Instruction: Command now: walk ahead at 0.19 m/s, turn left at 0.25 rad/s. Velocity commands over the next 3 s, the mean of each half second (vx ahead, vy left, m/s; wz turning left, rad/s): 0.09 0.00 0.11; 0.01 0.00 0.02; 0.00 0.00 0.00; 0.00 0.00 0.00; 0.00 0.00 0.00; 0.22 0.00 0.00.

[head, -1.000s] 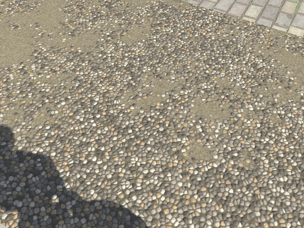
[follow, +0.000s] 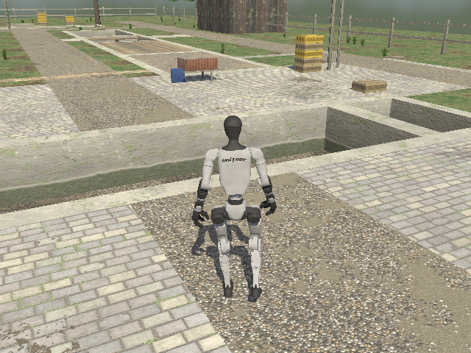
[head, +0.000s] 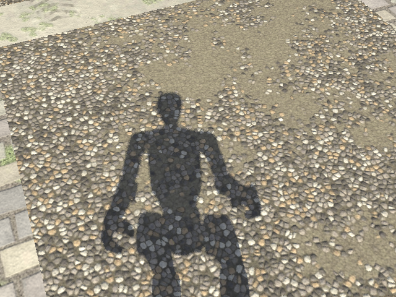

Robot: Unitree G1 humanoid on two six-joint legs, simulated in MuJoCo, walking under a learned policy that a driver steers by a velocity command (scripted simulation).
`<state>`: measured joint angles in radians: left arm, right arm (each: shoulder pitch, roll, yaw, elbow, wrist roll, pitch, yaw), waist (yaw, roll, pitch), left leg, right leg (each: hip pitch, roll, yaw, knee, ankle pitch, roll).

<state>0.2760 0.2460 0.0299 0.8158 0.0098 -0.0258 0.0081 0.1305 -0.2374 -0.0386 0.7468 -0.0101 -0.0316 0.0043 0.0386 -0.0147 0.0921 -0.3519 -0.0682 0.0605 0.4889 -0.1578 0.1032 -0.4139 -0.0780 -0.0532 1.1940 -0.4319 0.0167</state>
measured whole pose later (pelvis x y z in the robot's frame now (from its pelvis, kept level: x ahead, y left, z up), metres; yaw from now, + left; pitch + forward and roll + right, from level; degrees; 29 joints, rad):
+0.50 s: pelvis +0.08 -0.02 +0.01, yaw +1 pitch -1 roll +0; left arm 0.25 0.19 0.00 0.94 0.01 -0.01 0.03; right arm 0.26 -0.20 -0.01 0.96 -0.01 -0.01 -0.02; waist 0.00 0.01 0.02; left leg -0.12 -0.07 0.03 0.37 -0.22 0.07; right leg -0.18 -0.01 -0.04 0.42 -0.22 -0.01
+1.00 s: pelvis +0.09 -0.03 +0.01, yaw +1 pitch -2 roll +0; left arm 0.28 0.16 -0.01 1.11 0.01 0.00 0.04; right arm 0.28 -0.16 0.01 1.15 -0.01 -0.01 -0.04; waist 0.00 0.00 0.03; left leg -0.09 -0.05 0.02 0.35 -0.22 0.05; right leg -0.14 0.01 -0.04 0.38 -0.20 -0.03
